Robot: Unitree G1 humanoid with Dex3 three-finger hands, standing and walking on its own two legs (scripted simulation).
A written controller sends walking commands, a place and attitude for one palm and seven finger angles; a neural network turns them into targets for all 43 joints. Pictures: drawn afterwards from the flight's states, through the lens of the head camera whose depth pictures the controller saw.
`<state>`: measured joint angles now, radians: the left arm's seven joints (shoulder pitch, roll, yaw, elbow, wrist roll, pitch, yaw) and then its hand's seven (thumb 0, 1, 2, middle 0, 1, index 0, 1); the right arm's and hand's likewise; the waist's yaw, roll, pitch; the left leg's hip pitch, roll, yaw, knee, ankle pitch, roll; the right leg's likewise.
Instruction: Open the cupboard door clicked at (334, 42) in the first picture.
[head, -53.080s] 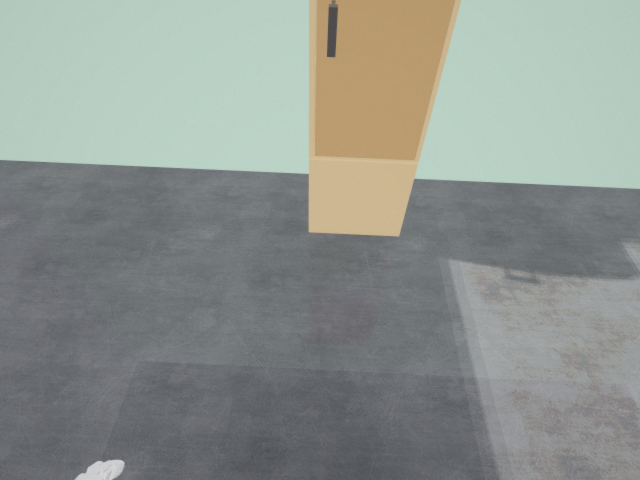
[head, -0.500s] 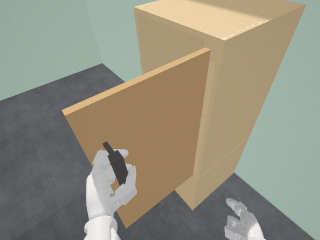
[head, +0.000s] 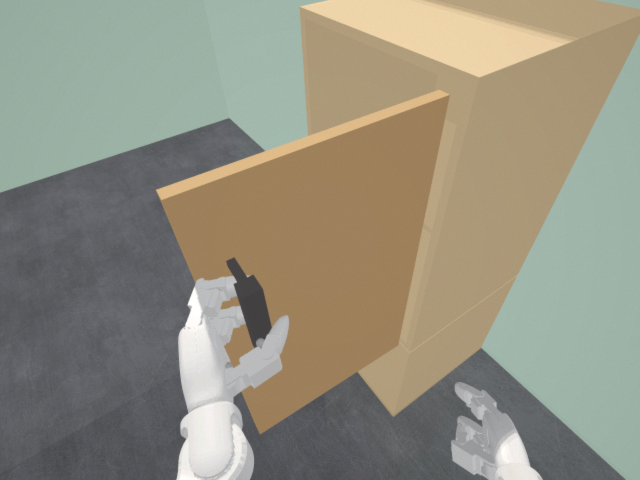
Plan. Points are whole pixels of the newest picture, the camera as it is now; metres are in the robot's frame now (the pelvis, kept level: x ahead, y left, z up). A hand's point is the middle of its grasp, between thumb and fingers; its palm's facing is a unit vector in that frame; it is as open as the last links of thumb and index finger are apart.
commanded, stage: open thumb and fingers to let go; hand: left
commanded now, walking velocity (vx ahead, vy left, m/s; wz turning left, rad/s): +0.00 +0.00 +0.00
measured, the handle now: (249, 307) +0.29 +0.10 +0.10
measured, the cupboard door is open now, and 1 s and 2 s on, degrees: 88 90 90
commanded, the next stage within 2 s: slide the hand sideways off the handle in 0.54 s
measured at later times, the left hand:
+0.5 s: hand (263, 339) +0.25 +0.08 +0.11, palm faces +0.25 -0.97 +0.01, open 15.0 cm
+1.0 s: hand (266, 380) +0.20 +0.07 +0.11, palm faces -0.13 -0.99 +0.01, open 16.4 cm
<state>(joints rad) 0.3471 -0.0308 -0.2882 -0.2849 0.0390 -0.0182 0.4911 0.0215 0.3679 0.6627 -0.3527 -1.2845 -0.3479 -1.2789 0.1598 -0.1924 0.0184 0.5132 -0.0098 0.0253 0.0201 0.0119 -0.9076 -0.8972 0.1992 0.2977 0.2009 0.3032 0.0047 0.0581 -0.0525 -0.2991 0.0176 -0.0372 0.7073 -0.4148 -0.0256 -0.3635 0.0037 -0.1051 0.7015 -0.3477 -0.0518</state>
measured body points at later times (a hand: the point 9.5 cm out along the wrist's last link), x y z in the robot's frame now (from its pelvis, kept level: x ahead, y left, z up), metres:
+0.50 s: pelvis -0.02 +0.02 +0.00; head -0.03 +0.00 +0.45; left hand +0.23 +0.13 +0.11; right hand +0.18 -0.18 -0.08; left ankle -0.02 +0.14 -0.72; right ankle +0.02 -0.08 -0.72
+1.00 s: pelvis -0.01 +0.02 +0.00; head -0.01 +0.00 +0.45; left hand +0.20 +0.12 +0.11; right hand +0.18 -0.19 -0.07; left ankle -0.02 +0.14 -0.72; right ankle +0.02 -0.08 -0.72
